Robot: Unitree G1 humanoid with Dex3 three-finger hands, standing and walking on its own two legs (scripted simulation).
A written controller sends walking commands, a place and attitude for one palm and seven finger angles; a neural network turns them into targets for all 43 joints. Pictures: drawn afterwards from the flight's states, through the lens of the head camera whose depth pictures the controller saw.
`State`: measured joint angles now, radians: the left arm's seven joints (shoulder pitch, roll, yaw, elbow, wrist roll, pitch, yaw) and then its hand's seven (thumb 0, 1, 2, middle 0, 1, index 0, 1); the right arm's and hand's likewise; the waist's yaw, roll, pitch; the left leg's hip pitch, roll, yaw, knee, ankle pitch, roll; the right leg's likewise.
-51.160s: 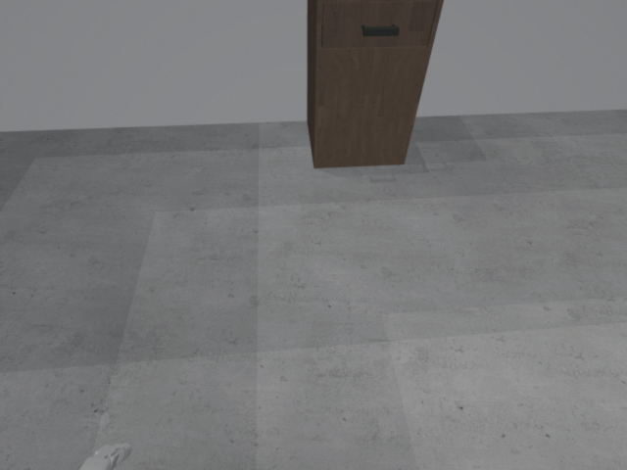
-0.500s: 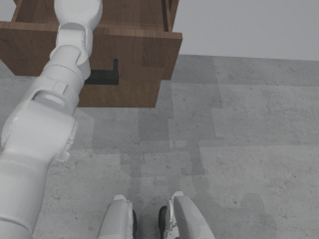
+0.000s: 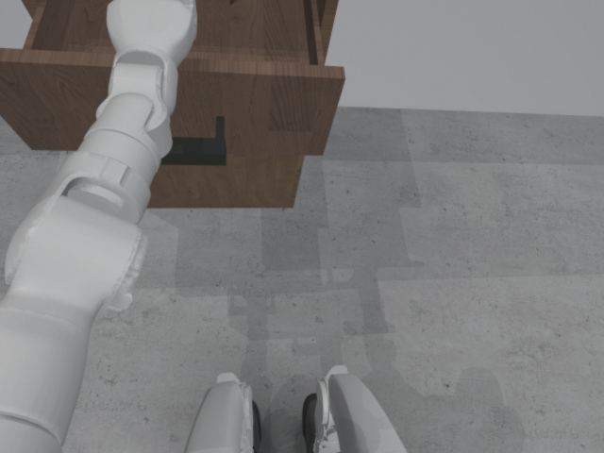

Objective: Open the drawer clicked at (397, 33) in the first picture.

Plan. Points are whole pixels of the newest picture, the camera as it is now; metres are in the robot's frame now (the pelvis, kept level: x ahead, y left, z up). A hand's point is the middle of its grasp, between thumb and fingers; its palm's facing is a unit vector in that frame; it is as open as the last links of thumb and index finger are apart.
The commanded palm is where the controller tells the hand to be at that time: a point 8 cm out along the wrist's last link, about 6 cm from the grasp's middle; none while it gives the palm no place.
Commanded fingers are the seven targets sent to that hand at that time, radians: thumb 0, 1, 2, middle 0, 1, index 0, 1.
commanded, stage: move the hooked fingers above the handle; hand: left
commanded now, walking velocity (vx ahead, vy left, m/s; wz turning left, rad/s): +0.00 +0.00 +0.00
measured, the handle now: (173, 136) +0.52 +0.14 +0.03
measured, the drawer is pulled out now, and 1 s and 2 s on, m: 0.22 0.22 0.22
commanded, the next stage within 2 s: lower the fingers behind the handle in 1.50 s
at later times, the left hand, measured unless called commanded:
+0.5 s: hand (162, 68) +0.58 +0.14 +0.09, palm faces -0.03 +0.04 -1.00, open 14.6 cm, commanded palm +0.58 +0.08 +0.05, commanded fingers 0.00 -0.50 0.30 -0.30 -1.20 -0.30 -1.20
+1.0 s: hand (163, 68) +0.58 +0.14 +0.09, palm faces -0.03 +0.03 -1.00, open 14.6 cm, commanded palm +0.57 +0.08 +0.05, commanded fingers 0.00 -0.50 0.30 -0.30 -1.20 -0.30 -1.20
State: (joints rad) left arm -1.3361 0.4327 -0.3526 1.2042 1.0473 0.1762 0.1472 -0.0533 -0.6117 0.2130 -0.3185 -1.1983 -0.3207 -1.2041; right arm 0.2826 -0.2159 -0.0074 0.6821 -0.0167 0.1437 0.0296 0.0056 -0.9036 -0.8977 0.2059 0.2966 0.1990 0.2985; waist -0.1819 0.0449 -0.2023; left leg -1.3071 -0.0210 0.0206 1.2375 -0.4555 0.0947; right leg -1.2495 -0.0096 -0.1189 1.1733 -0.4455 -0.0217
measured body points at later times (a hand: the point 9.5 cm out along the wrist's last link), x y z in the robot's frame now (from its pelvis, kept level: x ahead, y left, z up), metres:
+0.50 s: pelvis +0.00 +0.00 +0.00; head +0.15 +0.03 +0.43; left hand +0.58 +0.14 +0.14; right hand +0.03 -0.26 -0.12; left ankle +0.05 +0.06 -0.62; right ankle +0.05 -0.12 -0.62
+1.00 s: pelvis +0.00 +0.00 +0.00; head +0.16 +0.03 +0.43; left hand +0.58 +0.14 +0.14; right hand +0.04 -0.26 -0.12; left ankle +0.05 +0.06 -0.62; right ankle +0.05 -0.12 -0.62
